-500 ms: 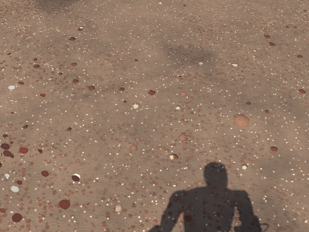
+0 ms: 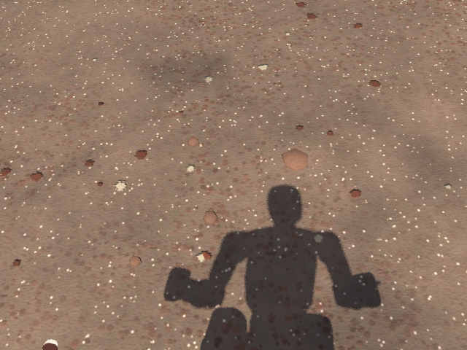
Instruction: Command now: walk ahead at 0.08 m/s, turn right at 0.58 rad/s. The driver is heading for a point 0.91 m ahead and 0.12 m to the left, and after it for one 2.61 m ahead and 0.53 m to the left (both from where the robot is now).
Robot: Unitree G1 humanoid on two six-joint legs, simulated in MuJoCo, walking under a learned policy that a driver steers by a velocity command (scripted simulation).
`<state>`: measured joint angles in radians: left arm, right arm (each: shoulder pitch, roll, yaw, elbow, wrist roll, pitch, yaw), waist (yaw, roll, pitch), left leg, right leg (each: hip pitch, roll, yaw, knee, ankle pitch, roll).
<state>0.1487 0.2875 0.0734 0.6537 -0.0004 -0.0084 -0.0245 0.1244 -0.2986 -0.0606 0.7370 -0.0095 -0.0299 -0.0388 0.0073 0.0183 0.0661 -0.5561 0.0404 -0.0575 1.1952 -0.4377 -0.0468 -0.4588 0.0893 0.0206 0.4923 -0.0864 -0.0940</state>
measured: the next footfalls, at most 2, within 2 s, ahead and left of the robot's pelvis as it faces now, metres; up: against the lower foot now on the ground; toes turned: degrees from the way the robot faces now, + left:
left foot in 0.32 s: +0.11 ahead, +0.17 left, +0.00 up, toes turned -9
